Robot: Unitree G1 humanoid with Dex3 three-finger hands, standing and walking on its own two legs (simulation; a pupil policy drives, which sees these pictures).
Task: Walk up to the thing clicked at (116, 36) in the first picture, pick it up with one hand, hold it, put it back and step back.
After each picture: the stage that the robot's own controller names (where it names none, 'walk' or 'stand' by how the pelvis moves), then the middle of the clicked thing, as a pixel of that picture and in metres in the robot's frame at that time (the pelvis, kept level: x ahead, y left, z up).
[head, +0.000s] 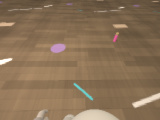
stand; (115, 37) +2.08 -0.71 -0.66
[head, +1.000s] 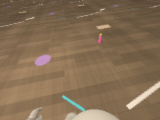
walk; (100, 38) +2.04 -0.15 -0.63
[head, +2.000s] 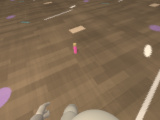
walk; (75, 48) +1.40 +0.36 -0.65
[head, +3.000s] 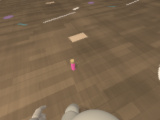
walk; (72, 65) +0.92 +0.32 -0.65
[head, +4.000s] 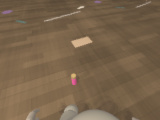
walk; (73, 79) +0.59 +0.21 -0.62
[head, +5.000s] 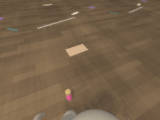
stand; (68, 95) +0.40 +0.23 -0.64
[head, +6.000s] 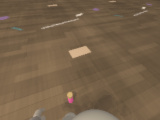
stand; (70, 97) +0.37 +0.19 -0.65
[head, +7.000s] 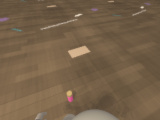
stand; (70, 96) +0.40 +0.21 -0.66
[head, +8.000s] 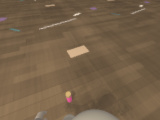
stand; (68, 97) +0.38 +0.23 -0.66
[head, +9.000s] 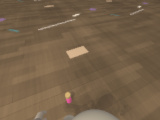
stand; (68, 98) +0.37 +0.23 -0.66
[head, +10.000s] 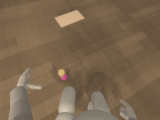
go down; (62, 75) +0.40 +0.25 -0.47
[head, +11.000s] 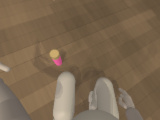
go down; (56, 58) +0.44 +0.29 -0.27
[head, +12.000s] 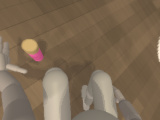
close in; (35, 52) +0.41 +0.33 -0.18
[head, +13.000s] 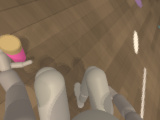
close; (15, 52) +0.39 +0.35 -0.15
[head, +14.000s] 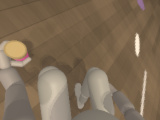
lift; (19, 54) +0.37 +0.34 -0.15
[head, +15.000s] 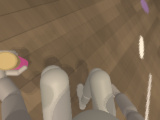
lift; (16, 62) +0.31 +0.37 -0.14
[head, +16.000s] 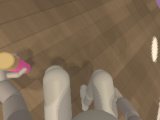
lift; (17, 65) +0.30 +0.38 -0.14
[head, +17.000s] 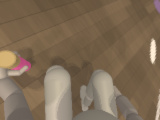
lift; (17, 63) +0.30 +0.38 -0.14
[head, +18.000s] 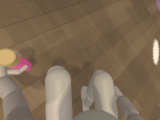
lift; (18, 62) +0.31 +0.39 -0.13
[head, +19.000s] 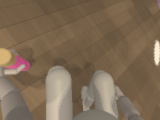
lift; (15, 62) +0.30 +0.40 -0.12
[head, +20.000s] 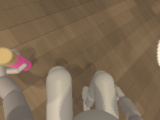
lift; (17, 61) +0.31 +0.40 -0.12
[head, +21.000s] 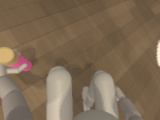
lift; (17, 62) +0.31 +0.40 -0.12
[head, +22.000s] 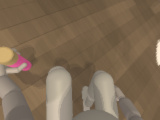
lift; (17, 61) +0.31 +0.40 -0.13
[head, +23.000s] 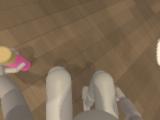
lift; (16, 61) +0.31 +0.41 -0.12
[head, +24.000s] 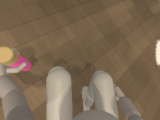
lift; (17, 61) +0.32 +0.40 -0.12
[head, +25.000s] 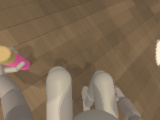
lift; (15, 61) +0.32 +0.41 -0.13
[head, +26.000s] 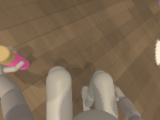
lift; (14, 60) +0.32 +0.41 -0.12
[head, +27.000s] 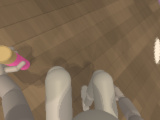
lift; (15, 60) +0.32 +0.40 -0.13
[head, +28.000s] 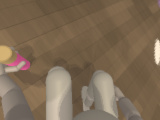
lift; (16, 60) +0.32 +0.41 -0.13
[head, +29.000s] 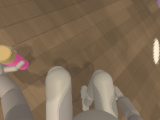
lift; (14, 60) +0.32 +0.41 -0.13
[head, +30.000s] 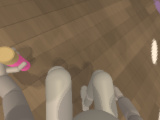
lift; (17, 61) +0.32 +0.40 -0.14
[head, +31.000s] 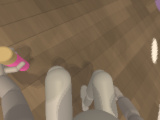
lift; (15, 61) +0.32 +0.40 -0.15
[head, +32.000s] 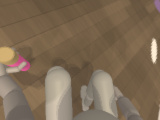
lift; (17, 61) +0.32 +0.40 -0.15
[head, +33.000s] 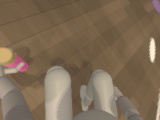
lift; (15, 62) +0.32 +0.40 -0.15
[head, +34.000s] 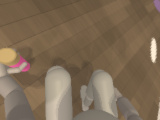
lift; (17, 62) +0.32 +0.39 -0.15
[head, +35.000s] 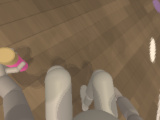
lift; (15, 62) +0.31 +0.40 -0.15
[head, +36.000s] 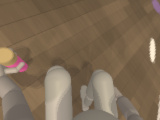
lift; (14, 62) +0.31 +0.40 -0.15
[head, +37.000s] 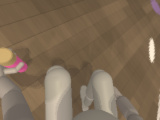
lift; (14, 62) +0.31 +0.41 -0.15
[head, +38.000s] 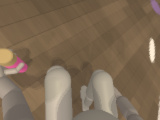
lift; (14, 63) +0.31 +0.41 -0.15
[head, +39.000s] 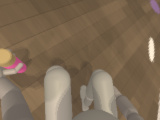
lift; (13, 63) +0.31 +0.41 -0.15
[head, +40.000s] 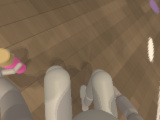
lift; (12, 63) +0.31 +0.41 -0.15
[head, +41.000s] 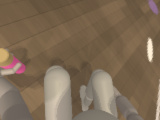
lift; (11, 63) +0.31 +0.41 -0.15
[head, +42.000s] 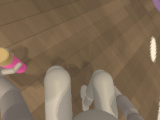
lift; (12, 63) +0.30 +0.41 -0.15
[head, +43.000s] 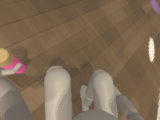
lift; (11, 63) +0.30 +0.41 -0.15
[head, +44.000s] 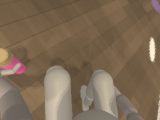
lift; (11, 63) +0.30 +0.42 -0.15
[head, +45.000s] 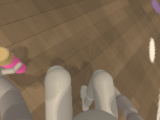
lift; (12, 63) +0.30 +0.42 -0.15
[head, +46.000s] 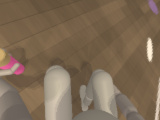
lift; (9, 64) +0.30 +0.42 -0.15
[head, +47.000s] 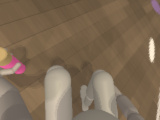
lift; (10, 63) +0.30 +0.42 -0.15
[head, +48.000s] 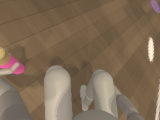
lift; (9, 63) +0.30 +0.42 -0.15
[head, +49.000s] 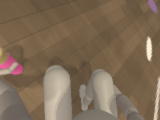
lift; (7, 63) +0.30 +0.42 -0.15
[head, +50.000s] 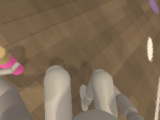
lift; (9, 63) +0.30 +0.42 -0.15
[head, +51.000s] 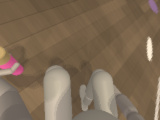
lift; (8, 63) +0.30 +0.42 -0.15
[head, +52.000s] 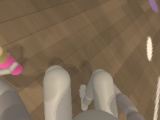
lift; (7, 63) +0.30 +0.42 -0.14
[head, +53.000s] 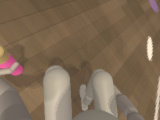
lift; (7, 63) +0.30 +0.42 -0.15
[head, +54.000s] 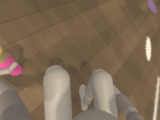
lift; (6, 63) +0.30 +0.42 -0.15
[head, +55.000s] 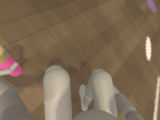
lift; (7, 63) +0.30 +0.42 -0.15
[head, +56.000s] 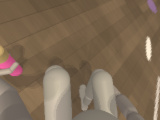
lift; (7, 63) +0.30 +0.42 -0.14
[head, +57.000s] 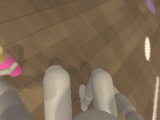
lift; (6, 63) +0.30 +0.42 -0.14
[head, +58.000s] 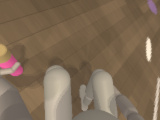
lift; (8, 63) +0.30 +0.42 -0.15
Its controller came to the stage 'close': yes
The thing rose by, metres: 0.05
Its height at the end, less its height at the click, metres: +0.00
